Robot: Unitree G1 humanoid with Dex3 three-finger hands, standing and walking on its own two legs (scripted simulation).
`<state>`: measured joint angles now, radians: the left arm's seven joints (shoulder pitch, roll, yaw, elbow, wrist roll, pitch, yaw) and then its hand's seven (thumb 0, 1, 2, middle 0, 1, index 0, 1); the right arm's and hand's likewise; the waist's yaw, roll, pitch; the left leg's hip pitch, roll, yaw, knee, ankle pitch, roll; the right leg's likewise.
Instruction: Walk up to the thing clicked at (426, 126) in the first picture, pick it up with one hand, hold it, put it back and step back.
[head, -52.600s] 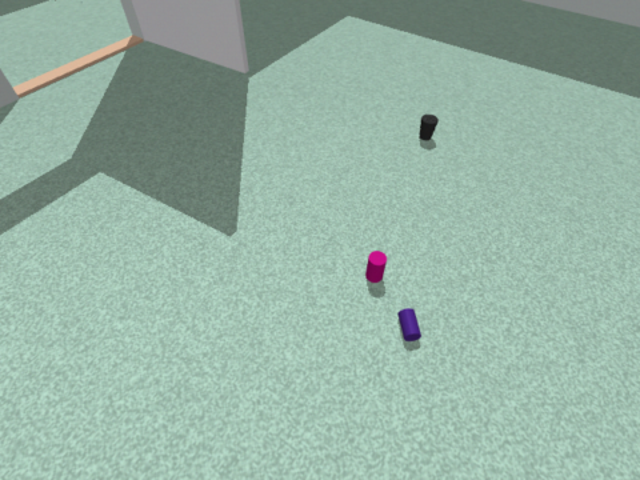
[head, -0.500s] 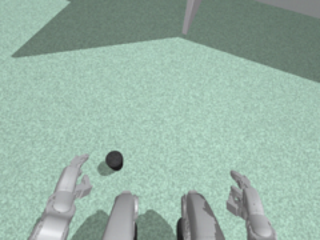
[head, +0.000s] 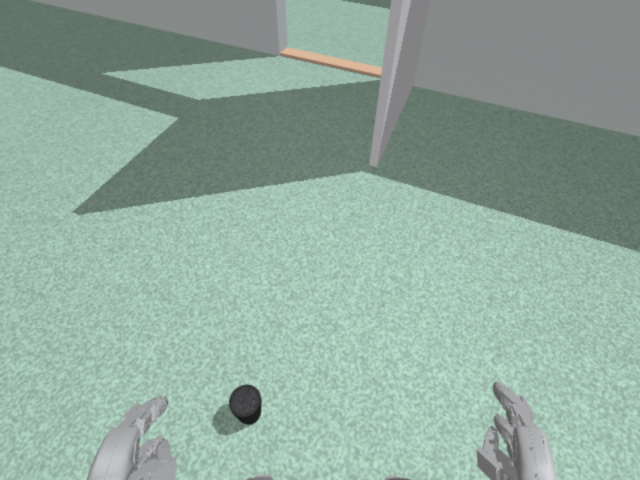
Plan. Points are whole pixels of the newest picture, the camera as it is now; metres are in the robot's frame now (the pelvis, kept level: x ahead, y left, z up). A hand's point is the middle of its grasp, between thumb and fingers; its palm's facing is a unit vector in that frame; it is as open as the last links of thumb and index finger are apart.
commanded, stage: home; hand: left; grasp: from above
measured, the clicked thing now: (247, 407) +0.42 +0.20 -0.66
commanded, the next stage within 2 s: stand in 1.90 s
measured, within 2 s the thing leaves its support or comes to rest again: neither
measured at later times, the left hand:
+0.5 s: hand (179, 461) +0.17 +0.17 -0.05, palm faces +0.05 -0.98 -0.20, open 7.4 cm
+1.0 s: hand (180, 464) +0.16 +0.17 -0.05, palm faces +0.05 -0.98 -0.20, open 7.4 cm
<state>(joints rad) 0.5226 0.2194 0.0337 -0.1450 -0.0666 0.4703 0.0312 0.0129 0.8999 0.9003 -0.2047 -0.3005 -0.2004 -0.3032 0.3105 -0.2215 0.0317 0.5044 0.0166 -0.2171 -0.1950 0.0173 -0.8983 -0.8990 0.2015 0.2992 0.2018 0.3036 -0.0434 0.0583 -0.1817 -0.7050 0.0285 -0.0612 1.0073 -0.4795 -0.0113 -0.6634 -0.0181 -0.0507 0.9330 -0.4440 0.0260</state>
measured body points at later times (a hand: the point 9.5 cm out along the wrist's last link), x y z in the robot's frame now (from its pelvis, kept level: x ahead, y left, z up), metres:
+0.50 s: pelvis +0.00 -0.01 +0.00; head +0.02 -0.01 +0.45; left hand +0.16 +0.23 -0.03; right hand +0.16 -0.25 -0.07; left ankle +0.01 +0.12 -0.68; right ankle +0.01 -0.14 -0.68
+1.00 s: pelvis +0.00 -0.01 +0.00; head +0.02 +0.00 +0.45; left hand +0.16 +0.22 -0.03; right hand +0.17 -0.25 -0.06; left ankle +0.01 +0.12 -0.68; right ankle +0.01 -0.14 -0.68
